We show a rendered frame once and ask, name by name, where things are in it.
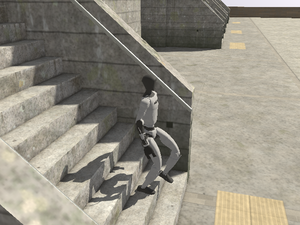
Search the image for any right robot upper arm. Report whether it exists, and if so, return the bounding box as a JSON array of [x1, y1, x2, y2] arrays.
[[135, 98, 150, 125]]

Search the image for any right robot forearm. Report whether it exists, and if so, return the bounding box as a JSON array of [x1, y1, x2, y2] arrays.
[[136, 120, 149, 147]]

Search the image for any humanoid robot head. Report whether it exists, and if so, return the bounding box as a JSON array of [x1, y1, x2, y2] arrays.
[[142, 75, 157, 98]]

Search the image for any right robot thigh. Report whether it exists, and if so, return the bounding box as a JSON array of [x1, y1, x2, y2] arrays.
[[142, 135, 162, 173]]

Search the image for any right robot hand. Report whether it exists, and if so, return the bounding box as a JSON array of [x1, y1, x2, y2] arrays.
[[144, 145, 156, 159]]

